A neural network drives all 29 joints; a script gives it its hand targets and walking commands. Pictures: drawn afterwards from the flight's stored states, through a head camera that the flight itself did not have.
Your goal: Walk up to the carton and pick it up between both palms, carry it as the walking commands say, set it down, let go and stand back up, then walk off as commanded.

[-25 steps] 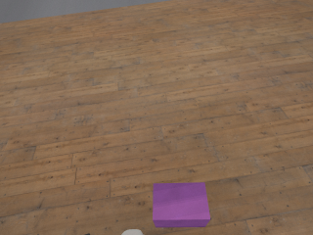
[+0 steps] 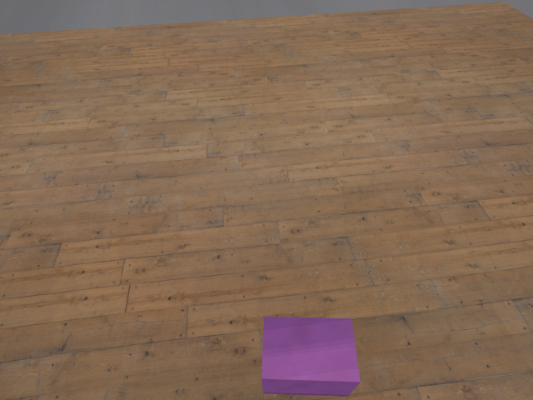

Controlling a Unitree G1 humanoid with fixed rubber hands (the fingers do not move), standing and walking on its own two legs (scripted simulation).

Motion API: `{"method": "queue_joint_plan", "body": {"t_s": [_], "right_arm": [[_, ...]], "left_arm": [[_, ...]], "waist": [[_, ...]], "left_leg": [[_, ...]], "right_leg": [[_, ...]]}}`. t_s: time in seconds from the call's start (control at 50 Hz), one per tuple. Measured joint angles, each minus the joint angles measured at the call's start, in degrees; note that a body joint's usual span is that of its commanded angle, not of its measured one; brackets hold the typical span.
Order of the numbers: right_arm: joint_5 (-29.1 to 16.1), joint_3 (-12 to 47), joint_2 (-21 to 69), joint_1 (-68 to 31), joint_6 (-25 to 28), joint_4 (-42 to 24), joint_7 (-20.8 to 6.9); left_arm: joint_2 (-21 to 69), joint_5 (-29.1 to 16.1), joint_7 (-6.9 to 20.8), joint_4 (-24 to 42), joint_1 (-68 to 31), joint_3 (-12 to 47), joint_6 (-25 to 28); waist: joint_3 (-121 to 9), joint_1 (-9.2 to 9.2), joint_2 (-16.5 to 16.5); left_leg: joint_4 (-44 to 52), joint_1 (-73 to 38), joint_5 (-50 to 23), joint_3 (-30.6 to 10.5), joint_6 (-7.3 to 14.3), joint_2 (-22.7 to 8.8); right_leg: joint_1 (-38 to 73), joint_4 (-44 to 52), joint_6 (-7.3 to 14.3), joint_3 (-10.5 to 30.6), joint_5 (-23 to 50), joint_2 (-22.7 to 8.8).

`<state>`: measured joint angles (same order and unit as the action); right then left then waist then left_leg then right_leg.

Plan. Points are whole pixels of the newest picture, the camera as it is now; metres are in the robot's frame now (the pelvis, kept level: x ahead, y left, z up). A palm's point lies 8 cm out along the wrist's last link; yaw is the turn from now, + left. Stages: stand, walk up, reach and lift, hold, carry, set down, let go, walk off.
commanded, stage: walk up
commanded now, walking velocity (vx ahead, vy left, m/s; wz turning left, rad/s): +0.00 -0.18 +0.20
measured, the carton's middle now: (306, 356) +0.36 -0.08 -0.67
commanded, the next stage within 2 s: stand in 1.24 s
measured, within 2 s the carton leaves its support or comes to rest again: neither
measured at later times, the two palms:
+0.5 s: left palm out of the picture +0.04 +0.20 -0.11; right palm out of the picture +0.06 -0.30 -0.13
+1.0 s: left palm out of the picture +0.01 +0.21 -0.13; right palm out of the picture +0.06 -0.29 -0.12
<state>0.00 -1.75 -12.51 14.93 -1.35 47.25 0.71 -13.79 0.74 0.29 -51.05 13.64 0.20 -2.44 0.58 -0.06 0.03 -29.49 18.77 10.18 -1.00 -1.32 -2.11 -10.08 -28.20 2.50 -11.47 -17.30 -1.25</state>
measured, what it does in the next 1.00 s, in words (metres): steps on the spot: left foot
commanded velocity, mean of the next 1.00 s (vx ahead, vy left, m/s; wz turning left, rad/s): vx -0.01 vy -0.05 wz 0.06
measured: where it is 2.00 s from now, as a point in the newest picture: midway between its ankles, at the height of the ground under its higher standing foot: outside the picture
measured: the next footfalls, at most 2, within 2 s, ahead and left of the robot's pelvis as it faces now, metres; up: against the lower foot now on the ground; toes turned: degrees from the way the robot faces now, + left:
left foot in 0.68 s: +0.07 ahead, +0.10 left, +0.00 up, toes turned -7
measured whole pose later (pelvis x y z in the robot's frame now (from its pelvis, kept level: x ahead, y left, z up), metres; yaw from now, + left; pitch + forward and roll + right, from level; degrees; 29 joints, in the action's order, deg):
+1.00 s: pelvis -0.03 -0.05 +0.00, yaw +2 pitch +0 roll -1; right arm 0.0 -1.5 -12.3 14.3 -1.7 47.9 1.5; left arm -13.6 0.7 -0.3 -52.2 15.7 0.2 -3.1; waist 0.3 -0.1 0.6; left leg -29.4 19.4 9.8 -1.0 -1.4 -3.3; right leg -7.1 -27.3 2.8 -13.2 -20.1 -0.7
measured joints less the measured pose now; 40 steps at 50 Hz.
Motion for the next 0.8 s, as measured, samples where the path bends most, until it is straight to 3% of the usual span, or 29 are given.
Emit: {"method": "queue_joint_plan", "body": {"t_s": [0.14,0.2,0.28,0.36,0.42,0.52,0.62,0.68,0.8], "right_arm": [[0.0,0.0,0.0,0.0,-0.5,0.0,1.5],[0.0,0.0,0.0,-0.3,-0.7,0.0,1.3],[0.0,0.0,0.0,-0.6,-1.5,0.0,1.0],[0.0,0.0,0.0,-0.6,-2.2,0.0,0.5],[0.0,0.0,0.0,-0.6,-2.5,0.0,0.5],[0.0,0.0,0.0,-0.5,-2.8,0.1,0.5],[0.0,0.0,0.0,-0.5,-2.6,0.1,0.4],[0.0,0.0,0.0,-0.5,-1.4,0.1,0.4],[0.0,0.2,0.2,-0.5,-0.6,0.5,0.7]], "left_arm": [[0.0,0.0,0.0,-0.1,0.2,0.0,-1.7],[0.0,0.0,0.0,0.0,0.3,0.0,-1.4],[0.1,0.0,0.0,-0.2,1.2,0.0,-0.8],[0.2,0.0,-0.5,-0.2,1.2,0.0,0.7],[0.2,0.0,-0.7,-0.2,1.2,0.0,1.3],[0.2,0.0,-0.9,-0.2,1.2,0.0,1.3],[0.2,0.0,-0.9,-0.2,1.2,0.0,0.8],[0.2,0.0,-0.9,-0.2,1.2,0.0,0.2],[0.2,0.0,-0.6,-0.2,1.1,0.0,-1.0]], "waist": [[1.3,-0.01,0.0],[2.1,0.05,-0.1],[2.6,0.06,0.2],[2.4,0.03,0.3],[2.2,0.01,0.3],[1.7,0.00,0.3],[1.2,-0.03,0.3],[1.1,-0.04,0.8],[0.1,0.00,0.3]], "left_leg": [[0.5,0.1,-0.4,-0.1,-0.4,-1.7],[0.0,1.2,-0.5,0.0,-1.5,-1.6],[-13.2,4.1,10.0,0.0,-1.5,-0.4],[-23.2,4.5,10.4,0.0,-1.5,-0.1],[-25.5,4.4,10.5,-0.1,-1.5,-0.1],[-24.0,4.4,10.5,-0.1,-1.5,-0.1],[-14.2,3.8,10.3,-0.1,-1.5,-0.2],[-5.8,1.4,2.1,-0.2,-1.5,-0.7],[-3.0,1.0,2.3,-0.1,-0.1,-1.3]], "right_leg": [[-2.2,-8.3,-0.1,0.4,-6.4,0.6],[-0.2,-2.3,0.0,0.7,-3.3,-0.3],[0.1,-2.1,1.0,0.7,-3.0,-0.9],[0.2,-1.8,1.4,0.6,-2.9,-1.5],[0.2,-1.7,1.7,0.4,-2.9,-1.6],[0.2,-1.7,1.8,-0.4,-2.8,-1.6],[0.2,-1.8,1.8,-2.0,-2.7,-1.0],[0.2,-3.4,1.2,-2.6,-3.5,0.3],[0.1,-4.5,1.0,-2.5,-6.1,0.9]]}}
